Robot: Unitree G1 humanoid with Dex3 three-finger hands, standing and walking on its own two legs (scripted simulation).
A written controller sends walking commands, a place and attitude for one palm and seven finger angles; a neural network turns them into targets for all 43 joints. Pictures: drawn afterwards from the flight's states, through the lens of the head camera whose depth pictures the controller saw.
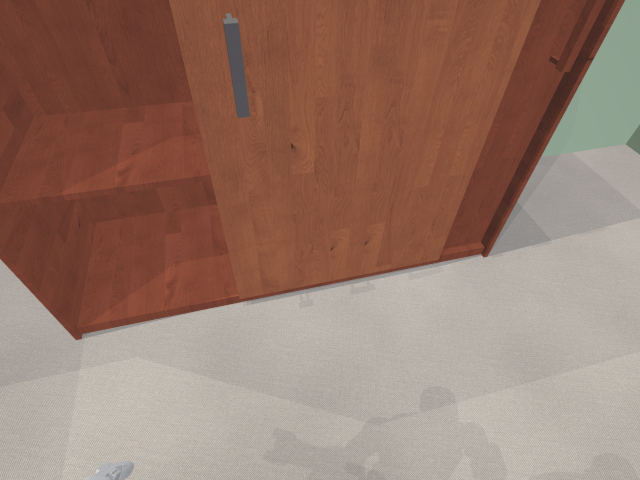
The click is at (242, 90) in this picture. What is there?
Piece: wardrobe's sliding door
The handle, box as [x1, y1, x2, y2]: [223, 13, 249, 117]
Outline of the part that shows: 226,13 226,18 223,19 223,24 238,117 249,116 238,23 236,18 232,18 230,13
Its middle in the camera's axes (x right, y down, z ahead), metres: -0.17 -0.35 +0.78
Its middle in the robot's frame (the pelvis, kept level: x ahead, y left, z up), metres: +0.82 +0.23 +0.13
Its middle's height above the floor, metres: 0.90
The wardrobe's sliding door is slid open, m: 0.55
